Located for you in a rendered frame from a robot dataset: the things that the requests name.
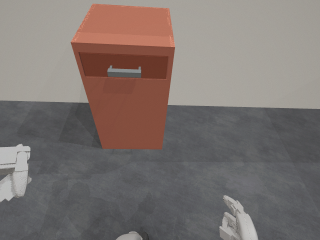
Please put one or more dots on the cabinet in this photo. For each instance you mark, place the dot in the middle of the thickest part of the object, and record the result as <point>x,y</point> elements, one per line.
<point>129,113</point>

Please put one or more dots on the robot left shin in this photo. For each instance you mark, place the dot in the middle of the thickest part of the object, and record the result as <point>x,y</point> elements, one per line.
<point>133,232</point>

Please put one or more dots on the robot right hand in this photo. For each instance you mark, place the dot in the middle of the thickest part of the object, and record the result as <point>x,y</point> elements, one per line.
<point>242,227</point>

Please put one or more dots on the handle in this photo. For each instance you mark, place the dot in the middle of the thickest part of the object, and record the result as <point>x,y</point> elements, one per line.
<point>127,73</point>

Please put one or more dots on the robot left hand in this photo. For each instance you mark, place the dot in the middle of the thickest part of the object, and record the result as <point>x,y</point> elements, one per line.
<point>13,163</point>

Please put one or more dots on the drawer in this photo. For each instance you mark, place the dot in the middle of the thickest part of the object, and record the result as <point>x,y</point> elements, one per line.
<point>97,64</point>

